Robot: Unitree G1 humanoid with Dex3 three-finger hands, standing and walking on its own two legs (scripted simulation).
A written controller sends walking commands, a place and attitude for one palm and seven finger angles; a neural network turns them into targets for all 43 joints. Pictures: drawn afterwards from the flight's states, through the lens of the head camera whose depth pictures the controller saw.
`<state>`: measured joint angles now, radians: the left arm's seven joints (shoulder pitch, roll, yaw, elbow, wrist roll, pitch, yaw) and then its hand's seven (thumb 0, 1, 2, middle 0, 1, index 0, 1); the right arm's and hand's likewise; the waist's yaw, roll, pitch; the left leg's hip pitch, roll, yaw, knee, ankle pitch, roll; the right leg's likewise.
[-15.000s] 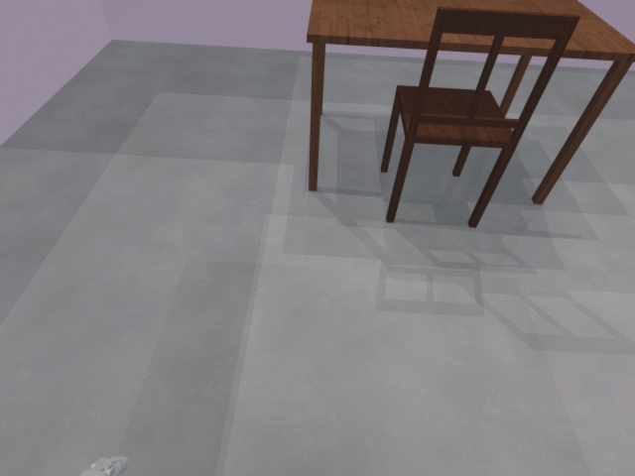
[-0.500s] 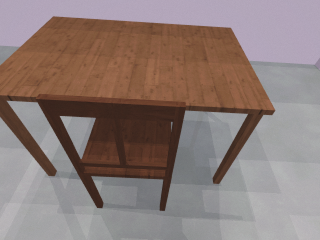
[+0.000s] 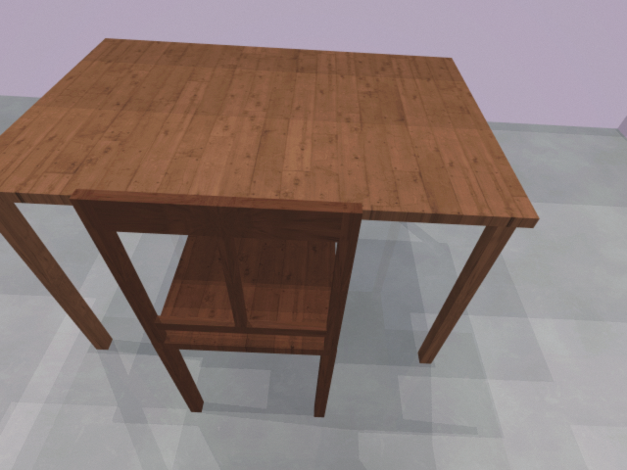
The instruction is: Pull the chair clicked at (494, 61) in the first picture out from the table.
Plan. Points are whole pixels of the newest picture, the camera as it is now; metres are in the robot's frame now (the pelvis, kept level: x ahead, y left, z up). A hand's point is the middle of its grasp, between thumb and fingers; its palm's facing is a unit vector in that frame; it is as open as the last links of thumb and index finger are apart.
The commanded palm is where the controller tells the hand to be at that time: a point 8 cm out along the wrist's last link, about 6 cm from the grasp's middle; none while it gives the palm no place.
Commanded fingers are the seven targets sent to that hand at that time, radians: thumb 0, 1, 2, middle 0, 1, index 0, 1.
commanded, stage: look again from close up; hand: left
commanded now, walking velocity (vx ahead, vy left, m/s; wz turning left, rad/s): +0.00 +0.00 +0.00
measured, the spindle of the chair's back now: (234, 284) +0.44 +0.17 -0.10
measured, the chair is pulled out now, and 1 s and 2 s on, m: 0.00 0.00 0.00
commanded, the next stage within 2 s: none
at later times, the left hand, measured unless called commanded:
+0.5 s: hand out of the picture -0.04 +0.14 -0.18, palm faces +0.05 -0.99 -0.14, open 7.4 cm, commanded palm none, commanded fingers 0.00 0.90 0.90 -0.20 -0.30 -0.20 -0.30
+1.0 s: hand out of the picture -0.04 +0.12 -0.18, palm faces +0.05 -0.99 -0.15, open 7.4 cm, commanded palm none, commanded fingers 0.00 0.90 0.90 -0.20 -0.30 -0.20 -0.30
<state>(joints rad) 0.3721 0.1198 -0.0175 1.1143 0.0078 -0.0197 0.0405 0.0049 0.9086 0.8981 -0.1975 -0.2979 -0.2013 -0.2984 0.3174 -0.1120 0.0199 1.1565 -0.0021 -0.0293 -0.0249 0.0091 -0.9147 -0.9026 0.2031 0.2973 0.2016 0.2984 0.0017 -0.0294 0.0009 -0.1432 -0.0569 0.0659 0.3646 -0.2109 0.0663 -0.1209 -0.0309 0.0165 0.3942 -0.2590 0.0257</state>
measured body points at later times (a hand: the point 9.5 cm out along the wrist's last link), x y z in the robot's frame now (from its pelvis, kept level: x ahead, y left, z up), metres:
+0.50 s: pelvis +0.00 -0.01 +0.00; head +0.00 +0.00 +0.45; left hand -0.04 +0.19 -0.16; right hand -0.02 -0.22 -0.16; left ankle -0.01 +0.07 -0.74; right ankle -0.03 -0.14 -0.74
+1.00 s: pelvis +0.00 -0.02 +0.00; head +0.00 -0.02 +0.45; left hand -0.04 +0.18 -0.16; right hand -0.02 -0.23 -0.16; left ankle -0.01 +0.07 -0.74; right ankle -0.03 -0.14 -0.74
